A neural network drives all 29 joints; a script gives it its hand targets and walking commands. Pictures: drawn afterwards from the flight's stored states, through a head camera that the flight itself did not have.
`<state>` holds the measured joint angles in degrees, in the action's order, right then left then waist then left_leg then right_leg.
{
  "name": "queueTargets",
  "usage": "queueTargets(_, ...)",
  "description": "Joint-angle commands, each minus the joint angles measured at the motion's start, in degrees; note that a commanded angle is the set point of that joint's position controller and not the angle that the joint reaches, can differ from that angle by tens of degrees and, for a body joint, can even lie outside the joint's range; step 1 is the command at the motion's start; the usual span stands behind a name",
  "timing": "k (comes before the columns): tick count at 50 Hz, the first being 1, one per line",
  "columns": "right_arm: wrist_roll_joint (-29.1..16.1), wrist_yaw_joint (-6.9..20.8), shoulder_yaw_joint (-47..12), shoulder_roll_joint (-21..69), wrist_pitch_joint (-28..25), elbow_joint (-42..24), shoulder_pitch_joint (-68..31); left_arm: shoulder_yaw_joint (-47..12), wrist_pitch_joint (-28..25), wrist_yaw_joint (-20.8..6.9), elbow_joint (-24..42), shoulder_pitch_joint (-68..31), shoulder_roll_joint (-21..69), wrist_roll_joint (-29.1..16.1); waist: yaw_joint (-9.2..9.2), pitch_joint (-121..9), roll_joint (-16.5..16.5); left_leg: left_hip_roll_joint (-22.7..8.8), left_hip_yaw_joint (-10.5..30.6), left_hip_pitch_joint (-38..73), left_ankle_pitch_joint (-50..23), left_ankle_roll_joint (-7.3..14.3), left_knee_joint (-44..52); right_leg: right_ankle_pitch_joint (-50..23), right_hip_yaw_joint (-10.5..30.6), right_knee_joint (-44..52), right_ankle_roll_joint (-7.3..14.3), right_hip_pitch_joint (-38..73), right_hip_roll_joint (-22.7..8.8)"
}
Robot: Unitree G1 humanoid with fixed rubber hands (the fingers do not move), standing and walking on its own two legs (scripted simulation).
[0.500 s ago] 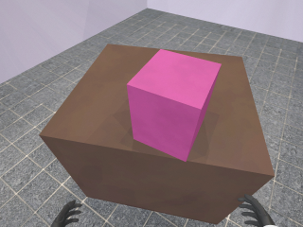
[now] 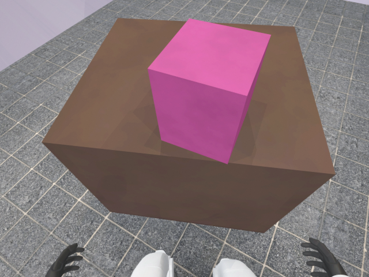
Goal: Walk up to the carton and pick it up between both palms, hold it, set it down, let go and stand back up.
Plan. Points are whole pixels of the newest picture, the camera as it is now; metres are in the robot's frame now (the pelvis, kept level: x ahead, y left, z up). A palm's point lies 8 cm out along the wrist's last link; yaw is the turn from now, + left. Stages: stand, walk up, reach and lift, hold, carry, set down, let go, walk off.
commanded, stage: walk up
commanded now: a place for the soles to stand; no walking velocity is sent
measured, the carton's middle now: (209, 94) +0.52 -0.05 +0.06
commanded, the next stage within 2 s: none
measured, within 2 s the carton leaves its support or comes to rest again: neither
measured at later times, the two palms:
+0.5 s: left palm out of the picture +0.11 +0.30 -0.09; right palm out of the picture +0.09 -0.30 -0.08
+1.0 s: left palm out of the picture +0.11 +0.31 -0.09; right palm out of the picture +0.08 -0.30 -0.08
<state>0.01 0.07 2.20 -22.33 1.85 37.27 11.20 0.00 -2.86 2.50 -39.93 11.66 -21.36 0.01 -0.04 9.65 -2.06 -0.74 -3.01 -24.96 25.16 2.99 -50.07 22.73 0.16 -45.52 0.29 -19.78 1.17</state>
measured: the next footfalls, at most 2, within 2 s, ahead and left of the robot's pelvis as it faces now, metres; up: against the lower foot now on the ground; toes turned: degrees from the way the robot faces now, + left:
right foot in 0.46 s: +0.02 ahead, -0.10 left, +0.00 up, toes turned -4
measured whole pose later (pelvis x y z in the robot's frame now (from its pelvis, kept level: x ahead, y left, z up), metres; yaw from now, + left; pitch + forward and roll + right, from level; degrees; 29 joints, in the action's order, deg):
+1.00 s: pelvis -0.03 +0.02 -0.01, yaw -4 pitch -5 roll +0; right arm 0.0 0.1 2.3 -23.7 0.1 37.2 10.8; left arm 0.0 -4.2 1.8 -40.5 12.2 -22.8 0.0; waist -0.1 10.5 -0.8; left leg -1.6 -5.0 -20.4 30.8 3.0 -52.2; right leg 23.0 2.5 -48.6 0.6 -20.7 2.1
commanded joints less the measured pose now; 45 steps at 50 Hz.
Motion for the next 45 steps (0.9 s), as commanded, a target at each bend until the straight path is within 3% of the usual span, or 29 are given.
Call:
queueTargets(1, 1.0, 0.2, 6.1, -12.2, -0.5, -4.1, -4.7, 7.0, -1.8, 0.7, 1.1, 4.6, -18.9, 2.1, 0.96, -6.3, 8.1, -2.1, 7.6, -3.7, 10.7, -1.3, -11.6, -24.5, 31.6, 18.6, 17.8, -0.5, -18.6)
queueTargets(3, 1.0, 0.3, 6.0, -11.5, -1.0, -3.0, -1.8, 6.5, -1.6, 0.7, 1.5, 4.0, -17.2, 2.1, -0.1, -6.1, 10.7, -1.8, 5.5, -2.4, 7.3, -1.0, -9.4, -29.4, 27.0, 16.8, 15.3, -1.5, -15.3)
queueTargets(5, 0.8, 0.4, 6.1, -11.2, -1.6, -2.2, 0.1, 6.5, -1.2, 0.3, 1.7, 3.7, -17.5, 2.2, -0.32, -7.3, 12.8, -1.0, 3.7, 1.7, 7.1, -0.9, -2.8, -28.0, 24.9, 15.2, 13.9, -1.6, -13.3)
queueTargets(6, 0.9, 0.5, 5.9, -10.8, -2.0, -1.9, 1.3, 6.4, -0.8, 0.1, 2.1, 2.8, -17.3, 2.3, -1.32, -8.0, 12.5, -0.3, 3.1, 5.6, 4.9, -0.5, 3.5, -25.2, 23.7, 13.6, 12.9, -3.0, -11.9)
queueTargets(7, 1.2, 0.4, 6.1, -10.6, -2.6, -0.6, 4.4, 5.9, -0.5, -0.1, 2.6, 0.1, -16.6, 2.0, -3.56, -8.5, 11.8, 0.0, 2.8, 13.0, 0.2, -0.2, 12.3, -21.2, 20.9, 10.8, 10.9, -8.0, -10.3)
queueTargets(8, 2.2, 0.1, 6.7, -11.5, -3.4, 0.6, 7.2, 5.0, -0.1, -0.2, 2.8, -1.0, -13.8, 1.7, -5.05, -9.0, 8.0, -2.1, 7.8, 20.0, -0.2, 0.5, 21.0, -17.3, 16.6, 4.8, 7.5, -13.3, -7.4)
queueTargets(9, 3.5, -0.3, 7.8, -15.8, -4.0, 0.7, 8.0, 4.0, 0.2, -0.3, 3.1, -0.2, -8.9, 1.1, -5.04, -9.2, -4.9, -13.7, 24.4, 24.0, 1.7, 2.7, 29.7, -4.9, 9.4, -9.6, 2.8, -20.4, 0.4)
queueTargets(10, 2.2, -0.4, 7.9, -18.0, -4.3, -0.9, 3.9, 4.7, 0.6, 0.2, 2.1, 1.9, -11.1, 1.1, -3.17, -7.3, -3.6, -23.6, 31.7, 17.3, 0.3, 4.3, 34.1, 9.3, 5.3, -13.0, 0.8, -20.2, 3.1)
queueTargets(11, 1.9, -0.1, 7.7, -17.9, -4.3, -0.8, 2.2, 5.6, 0.9, 0.5, 1.1, 1.9, -15.0, 0.9, -3.08, -5.9, -0.9, -24.4, 30.4, 12.1, 0.2, 5.9, 34.2, 9.8, 7.2, -15.4, 0.8, -15.8, 1.3)
queueTargets(12, 2.3, -0.1, 7.3, -16.5, -4.4, -1.2, -0.3, 5.5, 0.9, 0.1, 0.3, 3.4, -15.0, 0.5, -1.74, -4.1, -1.2, -22.2, 26.9, 10.8, -0.7, 6.5, 33.3, 8.5, 6.5, -15.8, 0.9, -14.3, 0.5)
queueTargets(14, 2.2, -0.4, 6.7, -14.9, -4.4, -1.4, -1.2, 5.9, 0.7, -0.5, -0.8, 5.5, -14.7, 0.8, -1.15, -3.4, -4.0, -18.9, 20.0, 11.7, -3.4, 5.8, 30.9, 5.9, 5.0, -14.6, 0.6, -13.3, -0.3)
queueTargets(19, 2.2, 0.1, 6.6, -15.4, -3.9, -1.9, -0.2, 5.8, -0.3, -0.8, -0.2, 6.1, -13.8, 1.2, -1.48, -7.9, -8.4, -19.5, 15.4, 14.2, -16.5, 10.5, 22.7, 9.9, -0.4, -4.5, 0.9, -7.5, -2.0)
queueTargets(21, 1.6, 0.4, 6.2, -14.5, -3.2, -2.6, -3.9, 6.0, -1.3, -0.7, -1.5, 9.8, -13.1, 1.3, 1.66, -8.8, -6.7, -16.5, 9.3, 8.7, -20.5, 8.1, 16.2, 0.7, -2.7, 7.9, 2.1, 2.3, -0.8)
queueTargets(22, 1.4, 0.6, 5.7, -13.5, -2.9, -2.7, -4.5, 6.2, -1.9, -0.5, -2.4, 11.9, -13.2, 1.5, 2.7, -10.1, -5.9, -14.2, 6.5, 6.9, -21.1, 5.9, 10.5, -5.1, -0.5, 13.4, 3.2, 6.3, 0.3)
queueTargets(23, 1.0, 0.4, 5.3, -11.6, -2.7, -3.0, -3.2, 6.9, -2.4, -0.2, -2.6, 12.7, -15.4, 2.0, 2.31, -12.5, 0.0, -11.1, 4.2, 3.5, -18.1, 3.4, 2.0, -12.6, 9.8, 15.4, 5.1, 9.4, -3.1)
queueTargets(24, 0.5, 0.6, 4.8, -9.2, -2.3, -4.5, -3.9, 7.7, -2.8, 0.1, -1.5, 10.8, -19.3, 2.5, 1.6, -12.0, 8.6, -3.4, 2.8, -4.2, -5.2, -0.6, -5.2, -16.1, 31.7, 19.0, 10.3, 8.8, -13.2)
queueTargets(25, 0.3, 0.0, 5.4, -10.9, -1.7, -4.3, -4.4, 8.0, -2.6, -0.1, -0.6, 9.0, -21.9, 1.9, 1.54, -11.4, 10.5, 0.5, 5.3, -3.7, 14.7, -1.0, -7.3, -15.4, 39.2, 20.8, 16.4, 4.8, -18.2)
queueTargets(26, 0.4, -0.1, 5.6, -12.4, -1.6, -3.5, -4.3, 7.6, -2.5, -0.1, -0.5, 7.4, -21.4, 1.9, 1.07, -9.1, 8.5, -0.4, 6.8, -2.6, 16.4, -1.0, -8.2, -11.6, 39.5, 20.8, 17.3, 2.6, -18.3)
queueTargets(29, 1.0, 0.3, 5.8, -12.1, -2.2, -2.0, -2.9, 6.6, -2.1, 0.3, 0.2, 5.2, -18.6, 1.9, -0.06, -6.2, 9.6, -1.4, 6.0, -2.3, 9.5, -0.5, -3.0, -17.9, 33.8, 18.0, 14.8, 0.6, -14.4)
queueTargets(32, 1.1, 0.3, 6.1, -12.0, -3.2, -0.3, 2.0, 5.9, -1.5, -0.1, 1.1, 1.3, -17.6, 1.7, -2.99, -9.0, 9.7, -1.3, 5.0, 10.5, 0.0, 0.3, 9.4, -15.3, 26.4, 12.8, 11.0, -6.9, -10.0)
queueTargets(33, 1.8, 0.1, 6.6, -12.8, -3.7, 0.3, 4.1, 5.1, -1.2, -0.2, 1.8, -0.7, -15.2, 1.6, -4.47, -9.6, 7.1, -4.2, 10.2, 16.9, 0.5, 1.4, 16.3, -14.1, 21.1, 7.7, 8.1, -13.1, -7.1)
queueTargets(34, 2.3, 0.0, 7.3, -15.8, -4.3, 0.6, 5.1, 4.3, -1.1, -0.4, 2.1, -2.0, -11.7, 1.2, -5.56, -9.8, -0.9, -12.4, 20.7, 21.9, 4.6, 3.6, 25.3, -9.8, 11.8, -3.3, 3.5, -20.3, -1.1)
queueTargets(35, 1.8, -0.1, 7.7, -18.4, -4.7, 0.1, 3.9, 4.4, -0.6, 0.0, 1.4, 0.1, -11.6, 1.0, -4.32, -8.4, -5.0, -22.9, 29.8, 18.8, 2.3, 6.2, 32.4, 7.9, 3.9, -10.0, 1.5, -20.6, 3.8)
queueTargets(36, 2.0, 0.1, 7.7, -18.5, -4.6, -0.2, 2.1, 5.4, -0.1, 0.3, 0.3, 1.6, -15.5, 1.0, -3.35, -6.7, -1.4, -24.9, 28.9, 14.3, 1.8, 8.2, 32.3, 10.7, 5.6, -14.4, 1.2, -16.8, 1.2)
queueTargets(37, 1.9, 0.1, 7.5, -17.4, -4.6, -0.4, 0.3, 5.4, 0.0, 0.1, -0.1, 3.5, -15.8, 0.8, -2.08, -5.7, -0.9, -23.8, 26.2, 13.5, -0.6, 9.0, 31.2, 10.3, 4.7, -15.1, 1.1, -15.3, 0.5)
queueTargets(39, 1.9, -0.2, 6.7, -16.1, -4.6, -0.8, -0.7, 5.6, -0.4, -0.4, -0.9, 5.4, -15.3, 0.8, -1.42, -5.6, -3.6, -21.3, 20.2, 14.6, -8.5, 8.8, 27.4, 8.9, 3.2, -12.9, 1.1, -13.7, -0.7)
queueTargets(42, 1.9, 0.1, 6.5, -16.2, -4.3, -1.4, -0.4, 5.5, -1.3, -0.5, -0.5, 6.7, -14.4, 1.0, -1.16, -9.3, -6.9, -20.1, 14.6, 15.8, -23.4, 10.4, 19.9, 8.9, -0.7, -4.8, 1.4, -8.2, -1.7)
queueTargets(44, 1.2, 0.4, 6.0, -15.2, -3.6, -2.2, -4.0, 5.8, -2.1, -0.4, -1.8, 10.5, -14.0, 1.2, 1.89, -11.4, -4.9, -16.2, 8.2, 9.5, -24.5, 7.3, 13.0, -3.0, -1.6, 7.6, 2.7, 2.9, -0.4)
queueTargets(45, 1.1, 0.6, 5.7, -13.9, -3.3, -2.5, -3.9, 6.2, -2.7, -0.2, -2.2, 11.6, -14.9, 1.5, 2.05, -12.6, -2.7, -13.1, 5.4, 7.2, -22.5, 4.5, 6.9, -12.0, 3.8, 11.3, 4.2, 6.1, -0.7)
